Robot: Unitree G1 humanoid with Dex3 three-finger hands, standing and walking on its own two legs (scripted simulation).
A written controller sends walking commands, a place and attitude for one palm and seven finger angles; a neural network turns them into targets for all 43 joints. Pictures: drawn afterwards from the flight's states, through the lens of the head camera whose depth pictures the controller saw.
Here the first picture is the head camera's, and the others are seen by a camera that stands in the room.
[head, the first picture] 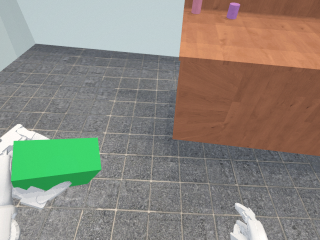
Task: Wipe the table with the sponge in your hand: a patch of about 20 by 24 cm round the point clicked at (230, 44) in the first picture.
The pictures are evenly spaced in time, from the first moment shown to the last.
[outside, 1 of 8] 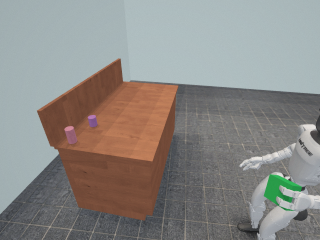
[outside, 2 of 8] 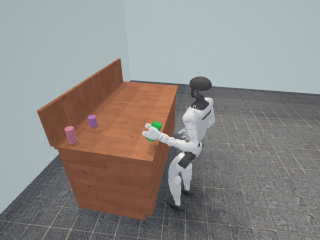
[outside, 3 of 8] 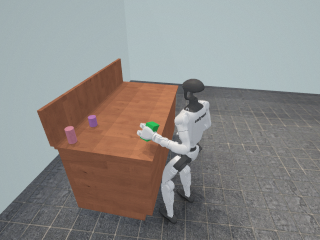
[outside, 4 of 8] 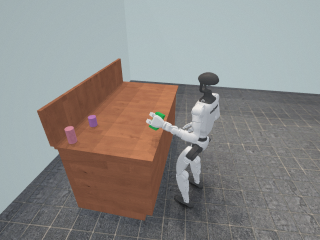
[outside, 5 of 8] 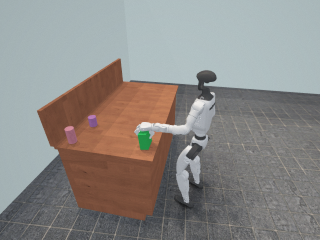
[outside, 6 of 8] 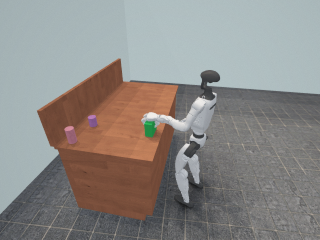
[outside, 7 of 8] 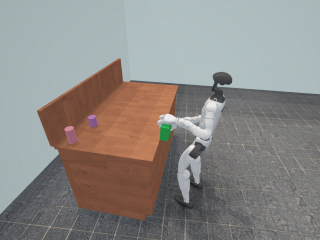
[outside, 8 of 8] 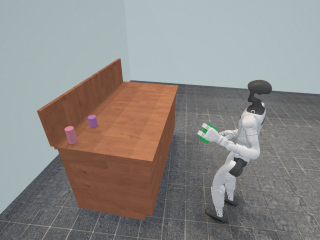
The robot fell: no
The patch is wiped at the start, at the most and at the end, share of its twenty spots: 0.00 0.90 0.90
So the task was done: yes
